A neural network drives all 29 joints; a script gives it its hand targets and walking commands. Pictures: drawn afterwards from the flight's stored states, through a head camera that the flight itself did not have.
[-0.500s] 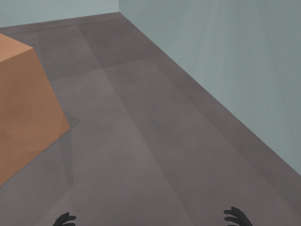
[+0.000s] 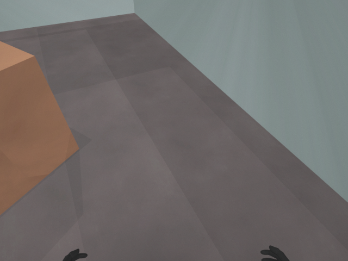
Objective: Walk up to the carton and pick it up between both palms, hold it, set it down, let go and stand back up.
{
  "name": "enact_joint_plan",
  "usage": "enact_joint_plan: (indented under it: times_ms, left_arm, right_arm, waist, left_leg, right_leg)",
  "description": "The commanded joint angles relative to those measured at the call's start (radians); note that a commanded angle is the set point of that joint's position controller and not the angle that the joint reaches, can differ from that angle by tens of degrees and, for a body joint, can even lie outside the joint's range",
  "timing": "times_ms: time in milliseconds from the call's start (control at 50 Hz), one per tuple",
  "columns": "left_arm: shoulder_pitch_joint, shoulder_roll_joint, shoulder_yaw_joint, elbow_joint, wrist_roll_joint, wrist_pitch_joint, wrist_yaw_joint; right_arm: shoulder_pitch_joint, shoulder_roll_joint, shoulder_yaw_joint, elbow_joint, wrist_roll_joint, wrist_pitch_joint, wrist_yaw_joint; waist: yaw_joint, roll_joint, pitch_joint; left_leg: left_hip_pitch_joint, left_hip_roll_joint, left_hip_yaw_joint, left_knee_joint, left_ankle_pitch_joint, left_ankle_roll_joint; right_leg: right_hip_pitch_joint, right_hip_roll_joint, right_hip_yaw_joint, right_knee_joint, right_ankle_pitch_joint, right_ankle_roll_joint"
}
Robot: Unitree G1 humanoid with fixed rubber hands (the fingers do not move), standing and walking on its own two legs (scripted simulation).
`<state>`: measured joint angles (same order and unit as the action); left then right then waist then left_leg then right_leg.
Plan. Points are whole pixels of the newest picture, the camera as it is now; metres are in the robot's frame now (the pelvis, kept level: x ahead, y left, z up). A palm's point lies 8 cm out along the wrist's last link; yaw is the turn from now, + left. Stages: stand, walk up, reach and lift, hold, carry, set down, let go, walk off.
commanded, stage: stand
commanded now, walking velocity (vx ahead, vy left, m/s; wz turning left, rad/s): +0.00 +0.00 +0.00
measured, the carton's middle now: out of the picture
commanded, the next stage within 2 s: walk up in 1.90 s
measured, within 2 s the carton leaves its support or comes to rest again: neither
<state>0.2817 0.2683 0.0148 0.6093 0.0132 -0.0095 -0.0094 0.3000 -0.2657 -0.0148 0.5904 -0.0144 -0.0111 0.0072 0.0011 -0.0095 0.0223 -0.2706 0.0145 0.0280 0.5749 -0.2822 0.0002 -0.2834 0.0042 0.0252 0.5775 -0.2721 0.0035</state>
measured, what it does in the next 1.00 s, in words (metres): stands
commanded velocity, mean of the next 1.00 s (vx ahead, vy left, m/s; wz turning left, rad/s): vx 0.00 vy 0.00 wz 0.00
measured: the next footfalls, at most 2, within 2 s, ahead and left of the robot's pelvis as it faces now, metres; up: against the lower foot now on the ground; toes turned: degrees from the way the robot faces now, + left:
none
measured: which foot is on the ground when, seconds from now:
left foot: down 0.00-1.00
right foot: down 0.00-1.00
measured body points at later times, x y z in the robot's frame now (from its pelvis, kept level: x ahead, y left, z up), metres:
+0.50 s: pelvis +0.00 +0.00 +0.00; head +0.01 +0.01 +0.45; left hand +0.14 +0.26 -0.10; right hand +0.13 -0.26 -0.09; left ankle +0.02 +0.12 -0.73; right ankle +0.02 -0.12 -0.73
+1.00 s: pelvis +0.00 +0.00 +0.00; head +0.00 +0.01 +0.45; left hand +0.13 +0.26 -0.10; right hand +0.12 -0.26 -0.09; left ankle +0.02 +0.12 -0.73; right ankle +0.02 -0.12 -0.73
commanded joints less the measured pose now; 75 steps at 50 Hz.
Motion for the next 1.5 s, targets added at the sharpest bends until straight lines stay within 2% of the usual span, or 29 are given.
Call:
enact_joint_plan:
  times_ms: [0, 20, 60, 160, 180, 240, 340, 400, 540, 600, 620, 780, 880, 920, 1040, 1100, 1140, 1200, 1260, 1280, 1360, 1400, 1480]
  left_arm:
    - [-0.015, 0.115, 0.032, -0.081, 0.0, -0.015, 0.005]
    - [-0.019, 0.115, 0.031, -0.08, -0.001, -0.016, 0.005]
    - [-0.013, 0.111, 0.03, -0.076, -0.001, -0.016, 0.005]
    - [-0.016, 0.108, 0.028, -0.078, 0.001, -0.016, 0.006]
    - [-0.015, 0.109, 0.028, -0.076, 0.001, -0.015, 0.004]
    - [-0.021, 0.113, 0.029, -0.075, -0.003, -0.013, 0.004]
    - [-0.022, 0.114, 0.029, -0.068, -0.002, -0.013, 0.005]
    - [-0.015, 0.112, 0.029, -0.069, -0.001, -0.013, 0.005]
    - [-0.013, 0.114, 0.028, -0.068, -0.002, -0.013, 0.006]
    - [-0.013, 0.117, 0.027, -0.069, 0.0, -0.013, 0.006]
    - [-0.012, 0.117, 0.03, -0.069, 0.001, -0.013, 0.006]
    - [-0.012, 0.117, 0.028, -0.06, -0.001, -0.011, 0.006]
    - [-0.007, 0.119, 0.028, -0.058, 0.0, -0.011, 0.006]
    - [-0.006, 0.114, 0.027, -0.059, -0.001, -0.012, 0.006]
    - [-0.011, 0.125, 0.029, -0.061, -0.002, -0.013, 0.007]
    - [-0.009, 0.123, 0.027, -0.059, -0.001, -0.012, 0.007]
    - [-0.002, 0.121, 0.026, -0.059, -0.002, -0.011, 0.007]
    - [-0.003, 0.121, 0.028, -0.057, 0.003, -0.012, 0.007]
    - [-0.007, 0.123, 0.027, -0.054, -0.002, -0.01, 0.007]
    - [0.001, 0.12, 0.026, -0.051, -0.001, -0.009, 0.007]
    - [-0.004, 0.125, 0.027, -0.054, 0.0, -0.011, 0.007]
    - [-0.005, 0.125, 0.027, -0.05, 0.001, -0.011, 0.008]
    - [-0.005, 0.123, 0.025, -0.054, 0.001, -0.011, 0.008]
  right_arm:
    - [-0.001, -0.113, -0.03, -0.071, 0.001, -0.015, -0.004]
    - [0.0, -0.113, -0.03, -0.07, 0.001, -0.015, -0.004]
    - [-0.002, -0.117, -0.03, -0.072, 0.0, -0.015, -0.005]
    - [-0.011, -0.128, -0.032, -0.072, 0.0, -0.018, -0.006]
    - [-0.01, -0.124, -0.032, -0.071, 0.001, -0.017, -0.005]
    - [-0.002, -0.123, -0.031, -0.068, 0.002, -0.016, -0.005]
    - [-0.002, -0.126, -0.03, -0.066, 0.001, -0.014, -0.005]
    - [-0.014, -0.128, -0.03, -0.071, 0.004, -0.016, -0.005]
    - [0.0, -0.126, -0.031, -0.067, 0.004, -0.013, -0.006]
    - [-0.007, -0.132, -0.03, -0.071, 0.002, -0.016, -0.005]
    - [-0.004, -0.122, -0.027, -0.068, 0.001, -0.015, -0.005]
    - [0.0, -0.131, -0.03, -0.067, 0.004, -0.012, -0.005]
    - [0.003, -0.128, -0.03, -0.058, 0.003, -0.011, -0.004]
    - [-0.001, -0.133, -0.03, -0.057, 0.003, -0.013, -0.005]
    - [0.01, -0.128, -0.026, -0.053, 0.002, -0.011, -0.004]
    - [-0.001, -0.134, -0.027, -0.053, 0.002, -0.011, -0.005]
    - [0.012, -0.133, -0.024, -0.048, 0.004, -0.012, -0.005]
    - [0.006, -0.138, -0.027, -0.042, 0.0, -0.012, -0.007]
    - [0.02, -0.136, -0.023, -0.045, 0.005, -0.011, -0.006]
    - [0.008, -0.142, -0.025, -0.043, 0.004, -0.01, -0.007]
    - [0.017, -0.139, -0.024, -0.04, 0.003, -0.01, -0.006]
    - [0.012, -0.14, -0.026, -0.042, 0.004, -0.011, -0.007]
    - [0.02, -0.139, -0.024, -0.042, 0.005, -0.01, -0.006]
  waist:
    - [-0.003, 0.004, -0.006]
    - [-0.003, -0.009, -0.015]
    - [-0.001, 0.021, -0.017]
    - [0.006, -0.007, -0.039]
    - [0.003, 0.005, -0.048]
    - [0.001, -0.006, -0.022]
    - [-0.001, 0.023, -0.023]
    - [0.005, 0.021, -0.019]
    - [0.0, -0.01, -0.015]
    - [0.004, 0.023, -0.037]
    - [0.003, 0.002, -0.035]
    - [0.0, 0.015, -0.005]
    - [-0.002, 0.0, -0.004]
    - [0.001, 0.021, -0.015]
    - [-0.003, -0.013, -0.004]
    - [0.003, 0.011, 0.003]
    - [0.001, -0.008, -0.019]
    - [0.002, 0.015, -0.021]
    - [-0.004, -0.002, -0.009]
    - [0.003, 0.014, -0.003]
    - [0.0, -0.003, -0.005]
    - [0.0, 0.017, -0.007]
    - [-0.004, 0.003, -0.026]
  left_leg:
    - [-0.006, 0.081, -0.102, -0.115, 0.035, 0.032]
    - [-0.001, 0.085, -0.104, -0.113, 0.041, 0.033]
    - [0.002, 0.082, -0.1, -0.113, 0.037, 0.031]
    - [0.002, 0.088, -0.107, -0.114, 0.053, 0.032]
    - [0.006, 0.085, -0.102, -0.111, 0.048, 0.031]
    - [0.007, 0.082, -0.092, -0.104, 0.06, 0.03]
    - [0.009, 0.085, -0.093, -0.121, 0.045, 0.034]
    - [0.008, 0.09, -0.099, -0.121, 0.075, 0.035]
    - [0.009, 0.088, -0.093, -0.126, 0.051, 0.036]
    - [0.006, 0.094, -0.099, -0.129, 0.062, 0.04]
    - [0.018, 0.091, -0.094, -0.123, 0.059, 0.038]
    - [0.003, 0.089, -0.096, -0.139, 0.033, 0.035]
    - [0.002, 0.091, -0.095, -0.143, 0.0, 0.037]
    - [0.009, 0.087, -0.087, -0.138, 0.021, 0.034]
    - [0.013, 0.084, -0.081, -0.129, 0.011, 0.034]
    - [0.014, 0.091, -0.086, -0.133, 0.017, 0.037]
    - [0.016, 0.091, -0.087, -0.132, 0.017, 0.035]
    - [0.025, 0.09, -0.081, -0.127, 0.027, 0.034]
    - [0.009, 0.095, -0.09, -0.138, 0.026, 0.038]
    - [0.009, 0.096, -0.087, -0.139, 0.011, 0.039]
    - [0.012, 0.094, -0.087, -0.136, 0.019, 0.037]
    - [0.02, 0.093, -0.081, -0.14, 0.023, 0.034]
    - [0.018, 0.098, -0.084, -0.134, 0.028, 0.037]
  right_leg:
    - [-0.013, -0.08, 0.105, -0.098, 0.064, -0.039]
    - [-0.01, -0.079, 0.101, -0.096, 0.069, -0.037]
    - [-0.004, -0.078, 0.104, -0.097, 0.06, -0.039]
    - [0.012, -0.073, 0.094, -0.087, 0.079, -0.033]
    - [0.014, -0.075, 0.099, -0.089, 0.077, -0.037]
    - [-0.011, -0.079, 0.103, -0.097, 0.083, -0.036]
    - [-0.003, -0.074, 0.104, -0.097, 0.069, -0.034]
    - [0.008, -0.072, 0.104, -0.087, 0.109, -0.032]
    - [0.001, -0.071, 0.103, -0.094, 0.083, -0.034]
    - [0.023, -0.073, 0.105, -0.086, 0.094, -0.031]
    - [0.016, -0.073, 0.109, -0.09, 0.088, -0.035]
    - [-0.007, -0.069, 0.107, -0.095, 0.071, -0.031]
    - [-0.009, -0.069, 0.112, -0.104, 0.057, -0.031]
    - [-0.002, -0.071, 0.114, -0.099, 0.079, -0.031]
    - [-0.017, -0.072, 0.12, -0.11, 0.057, -0.033]
    - [-0.019, -0.069, 0.122, -0.107, 0.061, -0.032]
    - [-0.003, -0.068, 0.119, -0.104, 0.065, -0.034]
    - [-0.002, -0.07, 0.123, -0.1, 0.076, -0.034]
    - [-0.004, -0.067, 0.119, -0.098, 0.075, -0.035]
    - [-0.011, -0.067, 0.122, -0.102, 0.064, -0.033]
    - [-0.006, -0.063, 0.121, -0.102, 0.078, -0.03]
    - [-0.011, -0.065, 0.125, -0.101, 0.077, -0.031]
    - [0.009, -0.066, 0.122, -0.096, 0.091, -0.03]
